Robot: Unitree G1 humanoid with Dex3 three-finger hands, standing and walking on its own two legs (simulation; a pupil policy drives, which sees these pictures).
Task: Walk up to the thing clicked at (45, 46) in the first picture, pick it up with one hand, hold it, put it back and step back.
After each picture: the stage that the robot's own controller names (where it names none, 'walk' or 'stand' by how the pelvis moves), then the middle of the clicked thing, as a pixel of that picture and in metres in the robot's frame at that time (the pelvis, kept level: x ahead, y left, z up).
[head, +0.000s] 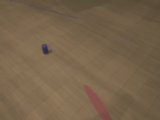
stand; (45, 49) +1.38 +0.48 -0.72
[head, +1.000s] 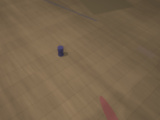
walk; (60, 51) +1.28 +0.24 -0.69
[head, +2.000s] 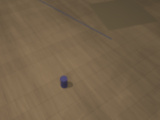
walk; (64, 82) +0.81 +0.18 -0.70
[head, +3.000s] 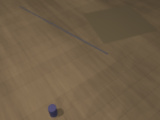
walk; (52, 110) +0.56 +0.25 -0.70
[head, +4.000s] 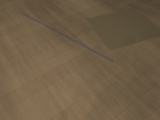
stand; out of the picture +0.44 +0.23 -0.70
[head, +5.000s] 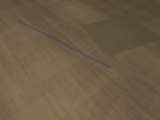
stand; out of the picture +0.42 +0.23 -0.72
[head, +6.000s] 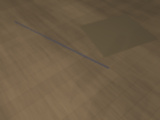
stand; out of the picture +0.39 +0.23 -0.72
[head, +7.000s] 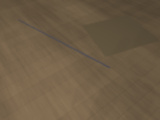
stand; out of the picture +0.43 +0.23 -0.73
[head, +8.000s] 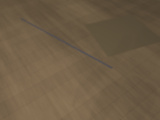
stand; out of the picture +0.41 +0.23 -0.73
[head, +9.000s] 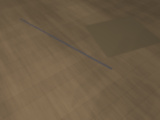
go down; out of the picture +0.41 +0.22 -0.73
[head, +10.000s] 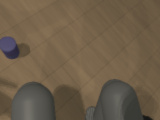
go down; (10, 48) +0.50 +0.27 -0.30
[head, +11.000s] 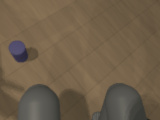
approach; (19, 52) +0.49 +0.27 -0.30
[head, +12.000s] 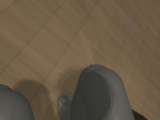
close in; out of the picture +0.47 +0.32 -0.22
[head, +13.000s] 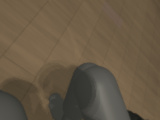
close; out of the picture +0.46 +0.33 -0.23
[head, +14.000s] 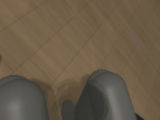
lift; out of the picture +0.41 +0.29 -0.24
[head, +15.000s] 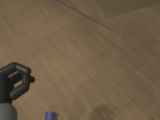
close; out of the picture +0.34 +0.21 -0.58
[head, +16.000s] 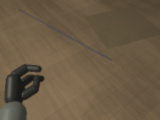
hold; out of the picture +0.31 +0.22 -0.70
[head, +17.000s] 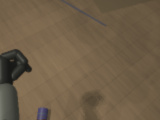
crouch; (42, 117) +0.34 +0.23 -0.60
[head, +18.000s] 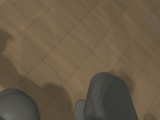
lower; out of the picture +0.36 +0.28 -0.30
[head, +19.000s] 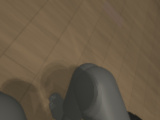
lower; out of the picture +0.34 +0.31 -0.26
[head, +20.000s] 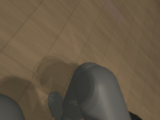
lower; out of the picture +0.33 +0.31 -0.26
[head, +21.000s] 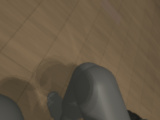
lower; out of the picture +0.33 +0.32 -0.26
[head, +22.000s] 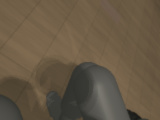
lower; out of the picture +0.33 +0.32 -0.26
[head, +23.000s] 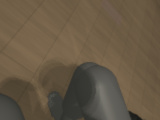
open; out of the picture +0.33 +0.32 -0.26
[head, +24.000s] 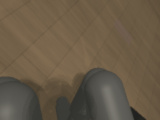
stand; out of the picture +0.34 +0.31 -0.27
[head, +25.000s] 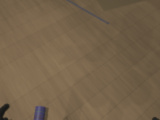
stand; (39, 116) +0.34 +0.26 -0.58
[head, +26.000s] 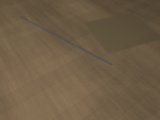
stand; out of the picture +0.31 +0.26 -0.69
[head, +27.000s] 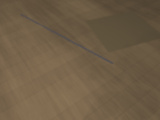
stand; out of the picture +0.32 +0.25 -0.69
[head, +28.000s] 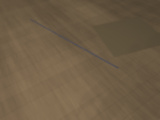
stand; out of the picture +0.33 +0.24 -0.74
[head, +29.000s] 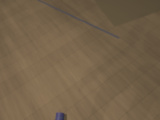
walk; out of the picture +0.38 +0.28 -0.72
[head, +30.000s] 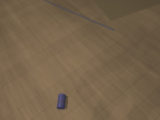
walk; (61, 101) +0.56 +0.27 -0.73
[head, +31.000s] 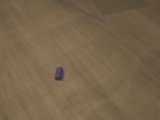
walk; (58, 73) +0.89 +0.21 -0.73
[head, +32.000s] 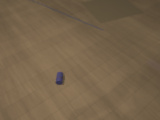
stand; (59, 78) +0.94 +0.26 -0.74
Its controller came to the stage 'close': yes
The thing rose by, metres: 0.01
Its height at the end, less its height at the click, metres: -0.02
